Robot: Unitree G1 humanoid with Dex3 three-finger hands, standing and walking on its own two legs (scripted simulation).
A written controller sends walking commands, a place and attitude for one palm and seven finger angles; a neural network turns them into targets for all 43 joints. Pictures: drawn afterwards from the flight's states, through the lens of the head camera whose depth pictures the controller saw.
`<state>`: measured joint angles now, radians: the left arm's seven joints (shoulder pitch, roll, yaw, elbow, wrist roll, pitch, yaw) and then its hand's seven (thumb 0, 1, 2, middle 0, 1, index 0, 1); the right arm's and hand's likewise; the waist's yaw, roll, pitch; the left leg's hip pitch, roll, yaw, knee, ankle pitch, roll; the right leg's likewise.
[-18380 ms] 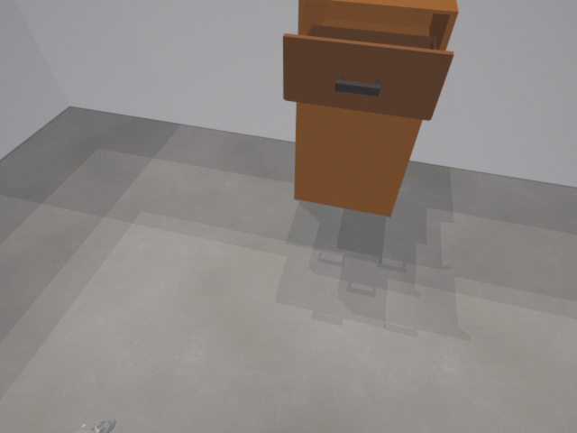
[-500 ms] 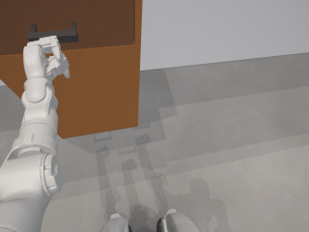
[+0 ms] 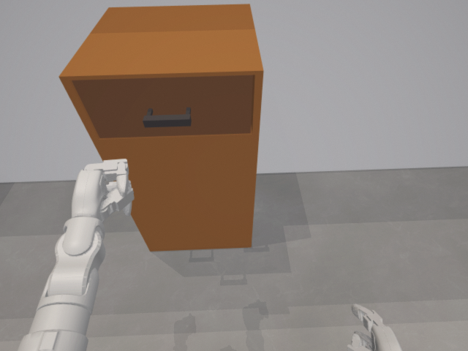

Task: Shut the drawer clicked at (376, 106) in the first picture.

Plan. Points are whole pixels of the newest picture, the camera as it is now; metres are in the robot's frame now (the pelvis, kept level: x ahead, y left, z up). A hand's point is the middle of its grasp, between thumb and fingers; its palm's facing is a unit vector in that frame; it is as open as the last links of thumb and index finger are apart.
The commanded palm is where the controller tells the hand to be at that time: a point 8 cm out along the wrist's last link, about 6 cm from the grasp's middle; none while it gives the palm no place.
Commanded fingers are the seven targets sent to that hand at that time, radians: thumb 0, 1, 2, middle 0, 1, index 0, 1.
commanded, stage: draw the hand back to the body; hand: left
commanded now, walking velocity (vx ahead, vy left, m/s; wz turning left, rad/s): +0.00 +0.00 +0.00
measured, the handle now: (168, 116) +0.64 +0.20 +0.04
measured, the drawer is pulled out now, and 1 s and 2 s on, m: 0.00 0.00 0.00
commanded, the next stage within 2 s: step back with the hand held close in 0.76 s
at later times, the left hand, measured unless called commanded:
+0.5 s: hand (59, 255) +0.21 +0.22 +0.16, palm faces +0.35 -0.87 -0.36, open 3.3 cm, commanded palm +0.15 +0.27 +0.18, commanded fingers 0.00 0.90 0.90 -1.40 -1.60 -1.40 -1.60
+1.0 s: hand (29, 261) +0.19 +0.24 +0.18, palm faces +0.39 -0.81 -0.44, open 3.3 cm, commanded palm +0.13 +0.27 +0.19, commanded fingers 0.00 0.90 0.90 -1.40 -1.60 -1.40 -1.60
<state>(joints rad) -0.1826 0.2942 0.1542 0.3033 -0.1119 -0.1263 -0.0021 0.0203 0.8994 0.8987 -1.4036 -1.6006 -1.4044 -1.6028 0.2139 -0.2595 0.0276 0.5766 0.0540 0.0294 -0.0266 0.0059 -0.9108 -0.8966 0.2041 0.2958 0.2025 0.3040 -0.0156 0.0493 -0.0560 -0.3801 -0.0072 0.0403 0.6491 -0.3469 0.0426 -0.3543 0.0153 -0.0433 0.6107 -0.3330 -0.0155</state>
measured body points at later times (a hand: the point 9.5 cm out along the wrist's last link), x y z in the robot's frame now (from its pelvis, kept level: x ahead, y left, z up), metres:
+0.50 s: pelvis +0.00 -0.01 +0.02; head -0.01 -0.03 +0.47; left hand +0.18 +0.27 +0.18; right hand +0.19 -0.23 -0.07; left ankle -0.01 +0.09 -0.73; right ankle -0.01 -0.11 -0.73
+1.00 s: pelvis +0.00 -0.01 +0.02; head +0.00 -0.03 +0.47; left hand +0.16 +0.28 +0.21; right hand +0.19 -0.23 -0.07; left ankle -0.01 +0.09 -0.72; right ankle -0.01 -0.11 -0.73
